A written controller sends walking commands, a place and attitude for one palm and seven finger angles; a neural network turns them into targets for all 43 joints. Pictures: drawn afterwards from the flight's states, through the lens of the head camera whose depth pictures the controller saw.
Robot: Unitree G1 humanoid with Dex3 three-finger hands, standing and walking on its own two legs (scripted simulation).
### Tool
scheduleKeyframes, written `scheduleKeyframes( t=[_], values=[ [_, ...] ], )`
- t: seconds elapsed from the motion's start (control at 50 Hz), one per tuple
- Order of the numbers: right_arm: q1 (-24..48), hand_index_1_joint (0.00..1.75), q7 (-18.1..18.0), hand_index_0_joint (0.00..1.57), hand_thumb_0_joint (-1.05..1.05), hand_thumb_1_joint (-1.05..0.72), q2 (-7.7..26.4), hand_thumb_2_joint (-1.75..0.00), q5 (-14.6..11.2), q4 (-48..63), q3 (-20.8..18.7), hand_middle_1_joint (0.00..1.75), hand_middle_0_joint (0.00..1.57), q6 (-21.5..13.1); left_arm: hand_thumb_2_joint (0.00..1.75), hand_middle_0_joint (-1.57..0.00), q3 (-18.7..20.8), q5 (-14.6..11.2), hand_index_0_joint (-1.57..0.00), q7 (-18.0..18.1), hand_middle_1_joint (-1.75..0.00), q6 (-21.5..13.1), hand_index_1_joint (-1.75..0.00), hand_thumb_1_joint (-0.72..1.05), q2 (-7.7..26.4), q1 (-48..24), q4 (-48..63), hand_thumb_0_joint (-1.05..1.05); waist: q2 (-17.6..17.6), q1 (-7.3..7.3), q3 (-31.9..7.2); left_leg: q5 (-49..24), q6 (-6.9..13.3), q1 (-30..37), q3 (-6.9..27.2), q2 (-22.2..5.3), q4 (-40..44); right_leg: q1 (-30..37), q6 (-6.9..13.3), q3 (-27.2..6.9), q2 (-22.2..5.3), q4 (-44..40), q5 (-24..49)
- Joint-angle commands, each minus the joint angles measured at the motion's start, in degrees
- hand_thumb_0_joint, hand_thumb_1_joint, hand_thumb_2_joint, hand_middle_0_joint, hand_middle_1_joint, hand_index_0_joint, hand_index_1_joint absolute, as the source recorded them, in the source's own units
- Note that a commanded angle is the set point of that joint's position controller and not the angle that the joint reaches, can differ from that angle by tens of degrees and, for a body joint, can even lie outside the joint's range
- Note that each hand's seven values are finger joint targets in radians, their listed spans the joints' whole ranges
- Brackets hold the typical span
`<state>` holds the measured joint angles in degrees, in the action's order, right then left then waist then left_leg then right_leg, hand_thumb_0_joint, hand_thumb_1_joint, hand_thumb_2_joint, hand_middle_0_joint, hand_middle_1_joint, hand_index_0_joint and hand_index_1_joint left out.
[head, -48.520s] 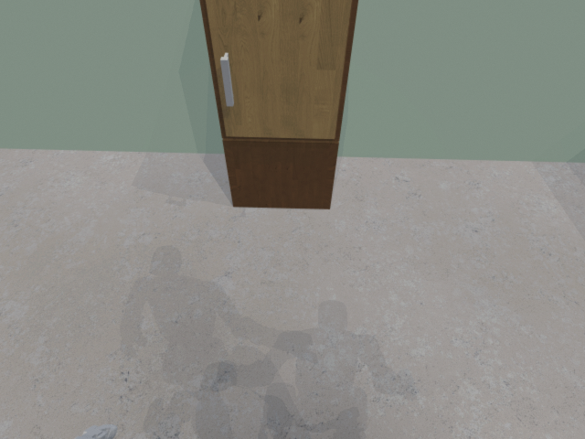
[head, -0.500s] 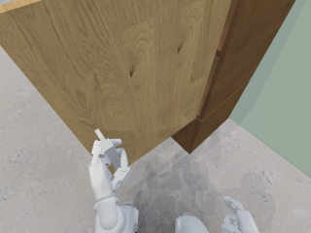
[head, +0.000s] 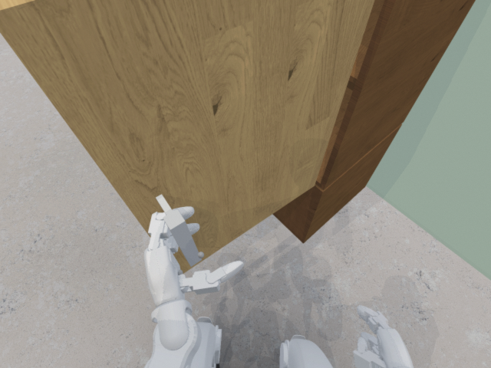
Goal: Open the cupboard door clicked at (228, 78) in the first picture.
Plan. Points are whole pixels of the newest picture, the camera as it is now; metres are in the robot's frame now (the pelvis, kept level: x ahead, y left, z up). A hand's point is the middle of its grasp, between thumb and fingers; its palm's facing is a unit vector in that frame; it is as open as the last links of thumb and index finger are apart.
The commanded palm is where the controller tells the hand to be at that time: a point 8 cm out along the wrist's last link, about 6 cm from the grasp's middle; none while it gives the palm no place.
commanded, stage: open thumb and fingers to let go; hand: left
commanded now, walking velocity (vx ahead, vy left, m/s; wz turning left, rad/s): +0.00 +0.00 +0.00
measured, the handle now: (179, 232) +0.33 +0.13 +0.02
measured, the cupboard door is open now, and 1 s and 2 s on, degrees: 84 88 86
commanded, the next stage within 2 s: slide the hand sideways off the handle in 0.34 s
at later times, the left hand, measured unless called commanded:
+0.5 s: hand (198, 259) +0.28 +0.09 +0.02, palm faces +0.23 -0.97 -0.02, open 14.6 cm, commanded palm +0.24 +0.13 +0.02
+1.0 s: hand (188, 293) +0.23 +0.10 +0.02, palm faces -0.12 -0.99 +0.00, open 16.0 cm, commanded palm +0.21 +0.17 +0.02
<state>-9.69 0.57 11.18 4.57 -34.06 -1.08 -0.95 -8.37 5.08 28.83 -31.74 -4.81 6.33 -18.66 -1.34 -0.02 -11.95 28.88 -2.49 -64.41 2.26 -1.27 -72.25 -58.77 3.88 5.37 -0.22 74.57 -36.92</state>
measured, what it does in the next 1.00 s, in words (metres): stands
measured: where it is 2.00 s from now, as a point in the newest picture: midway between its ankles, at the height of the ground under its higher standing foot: outside the picture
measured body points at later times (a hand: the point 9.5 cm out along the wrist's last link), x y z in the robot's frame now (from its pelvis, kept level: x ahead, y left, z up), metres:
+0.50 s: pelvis -0.01 +0.03 +0.00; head +0.08 +0.03 +0.44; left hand +0.26 +0.14 +0.02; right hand +0.18 -0.18 -0.11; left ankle +0.05 +0.15 -0.62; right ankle -0.01 -0.08 -0.62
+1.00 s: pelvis -0.01 +0.04 -0.02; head +0.08 +0.03 +0.43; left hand +0.23 +0.15 +0.02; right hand +0.17 -0.19 -0.11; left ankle +0.05 +0.15 -0.62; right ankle -0.01 -0.08 -0.62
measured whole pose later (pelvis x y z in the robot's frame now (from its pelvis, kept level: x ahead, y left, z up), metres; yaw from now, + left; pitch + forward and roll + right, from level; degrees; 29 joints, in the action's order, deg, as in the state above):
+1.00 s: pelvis -0.01 +0.04 -0.02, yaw -2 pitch +20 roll -2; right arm -11.1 1.2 11.1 1.2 -25.2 0.7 2.4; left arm -12.2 0.3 4.1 -29.2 4.3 16.6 -4.5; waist -1.8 0.3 -11.0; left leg 30.8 0.5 -67.5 0.5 -1.4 -77.8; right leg -61.3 1.1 3.5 -0.3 78.0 -37.1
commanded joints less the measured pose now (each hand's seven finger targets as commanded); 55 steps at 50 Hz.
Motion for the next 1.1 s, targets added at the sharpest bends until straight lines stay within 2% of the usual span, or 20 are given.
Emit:
scheduleKeyframes(
  t=[0.0,0.16,0.24,0.3,0.42,0.44,0.46,0.52,0.56,0.6,0.64,0.66,0.7,0.76,0.82,0.86,0.92,0.96,1.02,1.08],
  values=[
    [2.3,0.3,-0.1,0.2,0.0,-0.9,4.7,-0.9,0.2,7.8,-1.7,0.3,0.2,-2.9,0.3,-0.27,-1.8,1.7,-0.27,1.1,-1.05,-3.9,-1.05,-0.5,-1.6,-7.2,12.0,0.0,4.8,1.17,-16.2,-10.2,3.4,13.3,-1.0,2.4,5.0,8.8,-3.0,-5.3,-0.6,-13.8,21.9],
    [2.2,0.3,-0.2,0.2,0.0,-0.9,4.7,-0.9,0.5,8.4,-1.3,0.3,0.2,-3.0,0.3,-0.21,-3.1,3.7,-0.21,3.1,-0.65,-1.7,-0.65,-0.5,-3.1,-7.8,12.8,0.0,3.6,1.01,-17.0,-11.3,3.3,15.0,-0.2,2.0,6.1,7.3,-2.1,-3.0,0.4,-12.5,19.5],
    [2.8,0.3,-0.1,0.2,0.0,-0.9,4.4,-0.9,0.5,8.3,-1.0,0.3,0.2,-2.9,0.3,-0.18,-4.2,3.8,-0.18,3.7,-0.45,-0.7,-0.45,-0.5,-4.6,-9.8,12.8,0.0,4.1,1.56,-15.7,-9.8,3.2,15.2,-0.1,1.9,6.5,5.9,-2.1,-2.5,0.5,-12.8,17.2],
    [3.0,0.3,0.0,0.2,0.0,-0.9,4.4,-0.9,0.5,8.3,-1.0,0.3,0.2,-3.0,0.3,-0.15,-4.8,3.9,-0.15,4.1,-0.3,-0.1,-0.3,-0.5,-5.7,-9.7,12.8,0.0,3.6,1.34,-17.0,-10.1,3.1,15.9,0.4,1.7,6.7,5.2,-1.9,-1.8,0.8,-12.1,16.5],
    [3.5,0.3,0.0,0.2,0.0,-0.9,4.4,-0.9,0.4,8.3,-0.8,0.3,0.2,-3.0,0.3,-0.15,-5.5,4.1,-0.15,4.6,-0.3,1.2,-0.3,-0.5,-6.5,-11.5,12.7,0.0,3.5,1.49,-16.3,-8.7,2.9,16.2,0.9,1.7,7.2,4.2,-1.8,-1.3,0.9,-12.0,14.6],
    [-0.4,0.3,0.4,0.2,0.0,-0.9,7.2,-0.9,-0.2,8.2,-1.3,0.3,0.2,-2.1,0.3,-0.15,-16.4,10.3,-0.15,-6.4,-0.3,-0.6,-0.3,-0.5,1.0,-10.4,13.7,0.0,4.1,7.16,-14.9,-9.1,3.7,16.8,0.6,1.4,5.0,1.4,-2.0,-3.0,-0.2,-11.9,17.2],
    [-0.5,0.3,0.3,0.2,0.0,-0.9,6.7,-0.9,-0.4,9.6,-1.9,0.3,0.2,-1.5,0.3,-0.15,-12.8,7.7,-0.15,-12.7,-0.3,-2.6,-0.3,-0.5,4.1,-12.8,18.5,0.0,1.5,4.49,-19.0,-11.4,3.9,17.2,0.6,1.6,4.4,3.6,-1.3,-3.5,-0.4,-10.6,19.9],
    [0.8,0.3,-0.2,0.2,0.0,-0.9,6.7,-0.9,-2.3,12.1,-1.5,0.3,0.2,-1.3,0.3,-0.15,-13.2,1.2,-0.15,-25.4,-0.3,-4.1,-0.3,-0.5,5.4,-10.2,20.3,0.0,0.4,4.37,-16.9,-9.0,4.0,17.9,1.0,1.8,4.6,2.2,-1.2,-3.6,-0.2,-10.9,17.2],
    [1.4,0.3,-0.3,0.2,0.0,-0.9,6.7,-0.9,-3.5,13.8,-1.2,0.3,0.2,-1.7,0.3,-0.15,-12.3,-5.4,-0.15,-28.7,-0.3,-2.8,-0.3,-0.5,2.6,-9.2,21.5,0.0,-0.8,3.81,-15.5,-6.8,3.8,19.2,1.9,1.5,6.1,0.8,-1.0,-2.7,0.4,-10.9,13.7],
    [1.7,0.3,-0.4,0.2,0.0,-0.9,7.0,-0.9,-4.0,14.7,-1.1,0.3,0.2,-1.6,0.3,-0.15,-9.3,-9.1,-0.15,-28.2,-0.3,-0.9,-0.3,-0.5,2.3,-5.1,20.8,0.0,1.5,2.65,-14.1,-4.8,3.4,18.3,2.4,1.4,7.1,0.7,-1.2,-1.8,0.7,-10.8,11.8],
    [1.8,0.3,-0.2,0.2,0.0,-0.9,7.2,-0.9,-3.8,15.5,-1.2,0.3,0.2,-1.2,0.3,-0.15,-7.1,-9.2,-0.15,-26.0,-0.3,0.3,-0.3,-0.5,3.1,-3.3,21.5,0.0,3.2,2.06,-14.7,-4.3,3.3,17.0,2.4,1.4,7.2,1.3,-1.4,-1.5,0.7,-10.3,11.3],
    [1.8,0.3,-0.1,0.2,0.0,-0.9,7.2,-0.9,-3.6,15.9,-1.3,0.3,0.2,-1.1,0.3,-0.15,-5.2,-8.4,-0.15,-24.6,-0.3,0.3,-0.3,-0.5,5.1,-2.3,21.9,0.0,2.7,1.04,-14.9,-5.2,3.2,16.2,2.6,1.6,7.2,1.8,-1.1,-1.5,0.8,-9.4,11.5],
    [1.6,0.3,0.3,0.2,0.0,-0.9,6.9,-0.9,-3.3,16.3,-1.4,0.3,0.2,-0.9,0.3,-0.15,-5.4,-6.4,-0.15,-22.8,-0.3,-0.1,-0.3,-0.5,5.0,0.2,22.6,0.0,3.0,1.1,-15.4,-6.3,3.2,16.3,1.8,1.6,6.5,1.2,-1.4,-1.7,0.7,-9.2,12.2],
    [1.3,0.3,0.5,0.2,0.0,-0.9,6.8,-0.9,-3.0,16.8,-1.4,0.3,0.2,-0.4,0.3,-0.15,-2.1,-5.5,-0.15,-21.7,-0.3,-0.6,-0.3,-0.5,8.2,3.8,23.4,0.0,3.7,-0.11,-15.1,-6.2,3.2,14.0,1.5,1.8,6.2,3.0,-1.0,-2.2,1.0,-8.9,11.8],
    [1.9,0.3,0.7,0.2,0.0,-0.9,6.4,-0.9,-3.1,17.6,-1.2,0.3,0.2,0.1,0.3,-0.15,-2.5,-5.2,-0.15,-21.8,-0.3,-1.1,-0.3,-0.5,7.8,5.2,24.9,0.0,2.1,-0.28,-13.8,-4.8,3.1,13.9,0.8,1.9,6.3,2.2,-1.2,-2.6,0.9,-9.2,10.8],
    [1.5,0.3,0.5,0.2,0.0,-0.9,6.6,-0.9,-3.1,17.5,-1.3,0.3,0.2,0.3,0.3,-0.15,-0.6,-5.0,-0.15,-21.9,-0.3,-1.2,-0.3,-0.5,9.9,6.1,25.5,0.0,2.6,-0.06,-14.0,-5.1,3.2,13.4,1.0,1.7,5.9,2.2,-1.1,-2.6,1.2,-8.8,11.1],
    [1.7,0.3,0.2,0.2,0.0,-0.9,6.5,-0.9,-3.2,17.6,-1.2,0.3,0.2,0.4,0.3,-0.15,0.1,-6.0,-0.15,-23.1,-0.3,-1.6,-0.3,-0.5,10.2,7.7,25.9,0.0,2.5,0.06,-12.8,-4.4,3.3,12.5,0.3,1.8,5.3,2.1,-1.4,-3.2,1.2,-9.5,10.8],
    [1.5,0.3,0.0,0.2,0.0,-0.9,6.4,-0.9,-3.2,17.7,-1.2,0.3,0.2,0.2,0.3,-0.15,0.2,-6.9,-0.15,-24.0,-0.3,-1.9,-0.3,-0.5,10.3,8.7,28.2,0.0,1.3,0.06,-14.3,-6.0,3.3,13.2,0.7,1.8,5.2,2.7,-1.2,-2.9,1.4,-8.7,12.3],
    [1.5,0.3,-0.3,0.2,0.0,-0.9,6.3,-0.9,-3.4,17.6,-1.3,0.3,0.2,-0.2,0.3,-0.15,1.1,-8.5,-0.15,-25.7,-0.3,-2.0,-0.3,-0.5,10.6,11.9,28.6,0.0,2.6,0.26,-14.1,-6.3,3.4,12.4,0.2,1.9,4.2,3.3,-1.6,-3.4,1.5,-9.3,13.3],
    [1.4,0.3,-0.8,0.2,0.0,-0.9,6.3,-0.9,-3.5,17.6,-1.5,0.3,0.2,-0.6,0.3,-0.15,3.3,-9.6,-0.15,-27.5,-0.3,-2.4,-0.3,-0.5,12.6,15.6,30.0,0.0,2.4,-0.27,-14.7,-8.3,3.5,11.5,-0.1,1.8,3.2,4.6,-1.7,-3.8,1.5,-8.7,15.9]
  ],
)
